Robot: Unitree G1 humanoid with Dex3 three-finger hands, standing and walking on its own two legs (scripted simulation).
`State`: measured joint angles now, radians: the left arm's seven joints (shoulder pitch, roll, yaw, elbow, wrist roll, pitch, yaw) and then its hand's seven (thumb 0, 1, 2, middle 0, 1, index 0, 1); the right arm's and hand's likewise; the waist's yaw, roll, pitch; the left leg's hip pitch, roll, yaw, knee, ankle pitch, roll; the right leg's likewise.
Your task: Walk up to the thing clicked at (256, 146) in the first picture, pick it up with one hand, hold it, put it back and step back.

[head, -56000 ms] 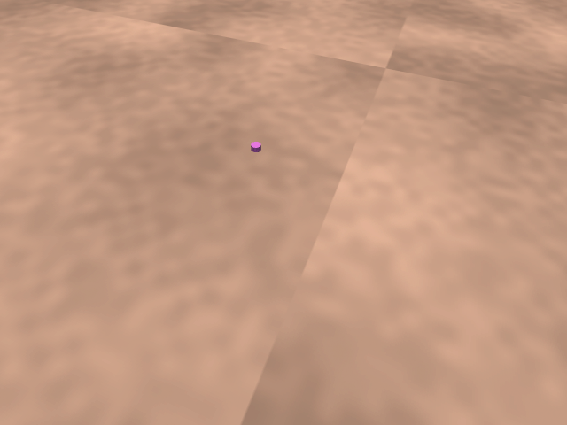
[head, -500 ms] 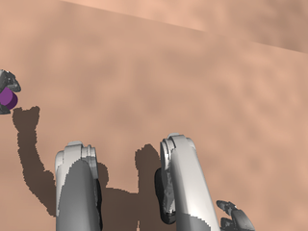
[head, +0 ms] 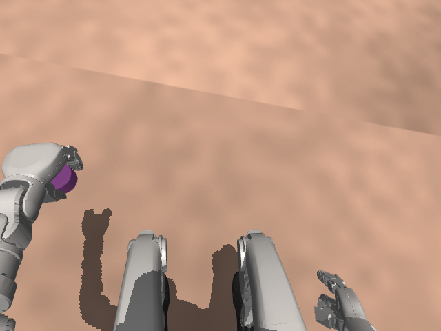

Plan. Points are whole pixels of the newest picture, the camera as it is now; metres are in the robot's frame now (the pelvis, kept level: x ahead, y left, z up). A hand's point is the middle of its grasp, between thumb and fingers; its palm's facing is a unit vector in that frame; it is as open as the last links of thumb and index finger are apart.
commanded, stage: lift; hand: left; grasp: from above
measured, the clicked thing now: (59, 178) +0.40 +0.30 -0.11
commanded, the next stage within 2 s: hold in 0.78 s
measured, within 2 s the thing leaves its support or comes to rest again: neither
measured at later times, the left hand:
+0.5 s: hand (20, 164) +0.35 +0.26 +0.09, palm faces -0.44 -0.09 -0.89, open 7.5 cm
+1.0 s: hand (5, 125) +0.37 +0.24 +0.15, palm faces -0.44 -0.08 -0.90, open 7.5 cm
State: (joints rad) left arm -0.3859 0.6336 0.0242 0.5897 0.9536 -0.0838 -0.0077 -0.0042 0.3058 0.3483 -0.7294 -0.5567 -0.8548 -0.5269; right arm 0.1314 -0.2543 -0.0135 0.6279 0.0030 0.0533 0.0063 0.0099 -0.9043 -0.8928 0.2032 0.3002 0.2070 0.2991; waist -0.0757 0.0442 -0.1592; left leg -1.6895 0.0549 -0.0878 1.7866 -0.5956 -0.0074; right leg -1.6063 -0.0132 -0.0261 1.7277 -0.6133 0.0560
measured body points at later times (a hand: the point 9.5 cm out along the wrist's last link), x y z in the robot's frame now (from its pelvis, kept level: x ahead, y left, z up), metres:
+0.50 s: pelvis +0.04 +0.00 +0.16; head +0.11 +0.00 +0.60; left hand +0.37 +0.26 +0.14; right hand +0.15 -0.27 +0.04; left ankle +0.09 +0.12 -0.49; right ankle +0.09 -0.15 -0.49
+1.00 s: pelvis +0.06 +0.00 +0.21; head +0.10 -0.01 +0.66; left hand +0.38 +0.24 +0.21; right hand +0.18 -0.26 +0.09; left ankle +0.09 +0.12 -0.49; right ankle +0.09 -0.15 -0.49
